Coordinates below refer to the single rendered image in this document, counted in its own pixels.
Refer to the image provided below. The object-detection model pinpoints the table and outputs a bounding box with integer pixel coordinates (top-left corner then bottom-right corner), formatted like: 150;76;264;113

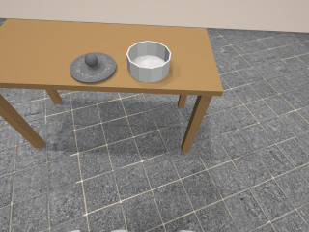
0;18;224;153

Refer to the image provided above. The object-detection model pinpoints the pot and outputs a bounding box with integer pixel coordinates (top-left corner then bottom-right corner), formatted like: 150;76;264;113
126;41;171;83

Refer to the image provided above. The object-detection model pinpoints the lid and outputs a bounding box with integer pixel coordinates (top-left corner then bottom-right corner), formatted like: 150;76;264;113
70;52;117;84

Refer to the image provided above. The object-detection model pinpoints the knob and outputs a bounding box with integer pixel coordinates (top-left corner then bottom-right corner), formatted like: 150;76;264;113
84;53;98;67

